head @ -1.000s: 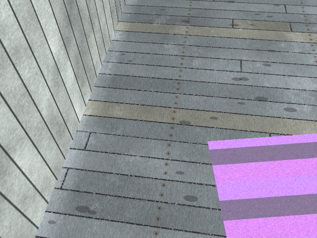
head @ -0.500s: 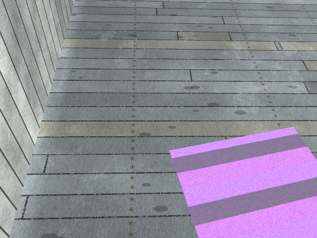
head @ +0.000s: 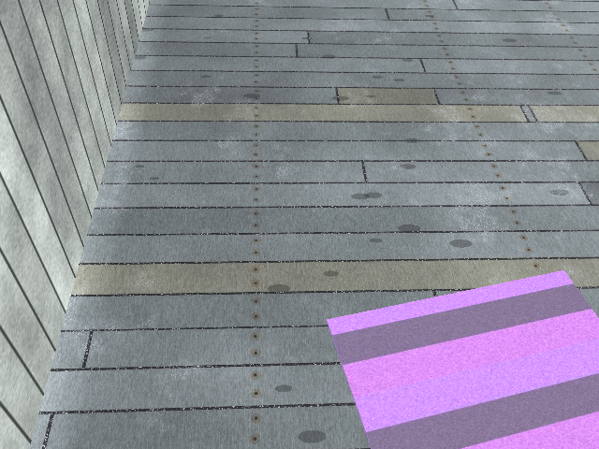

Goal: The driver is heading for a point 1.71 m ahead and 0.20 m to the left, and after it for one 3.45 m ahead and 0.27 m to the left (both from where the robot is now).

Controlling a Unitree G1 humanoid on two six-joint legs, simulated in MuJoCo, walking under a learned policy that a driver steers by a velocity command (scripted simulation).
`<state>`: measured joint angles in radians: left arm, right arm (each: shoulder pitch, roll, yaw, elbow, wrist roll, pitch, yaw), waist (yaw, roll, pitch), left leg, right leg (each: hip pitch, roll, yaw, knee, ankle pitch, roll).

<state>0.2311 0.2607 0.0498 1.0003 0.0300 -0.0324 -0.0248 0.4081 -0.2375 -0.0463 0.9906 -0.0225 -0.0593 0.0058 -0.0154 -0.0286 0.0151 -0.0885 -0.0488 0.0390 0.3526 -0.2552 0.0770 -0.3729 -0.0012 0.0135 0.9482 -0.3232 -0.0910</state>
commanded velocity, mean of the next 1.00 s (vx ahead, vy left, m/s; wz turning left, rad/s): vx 0.10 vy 0.00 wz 0.00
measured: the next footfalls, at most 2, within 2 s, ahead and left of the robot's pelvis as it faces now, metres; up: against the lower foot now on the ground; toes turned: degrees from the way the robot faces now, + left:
right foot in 0.28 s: +0.28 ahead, -0.09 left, +0.00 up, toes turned -3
left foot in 0.64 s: +0.22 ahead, +0.10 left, +0.00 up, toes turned +1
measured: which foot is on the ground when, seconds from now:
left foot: down 0.00-0.30, up 0.32-0.62, down 0.64-1.00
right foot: up 0.00-0.26, down 0.28-1.00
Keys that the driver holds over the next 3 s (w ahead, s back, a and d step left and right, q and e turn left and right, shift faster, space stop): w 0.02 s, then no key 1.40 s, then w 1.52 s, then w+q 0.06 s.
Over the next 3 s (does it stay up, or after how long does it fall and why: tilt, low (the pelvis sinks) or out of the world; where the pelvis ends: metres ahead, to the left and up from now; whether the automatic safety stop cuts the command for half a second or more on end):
stays up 0.99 -0.08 0.00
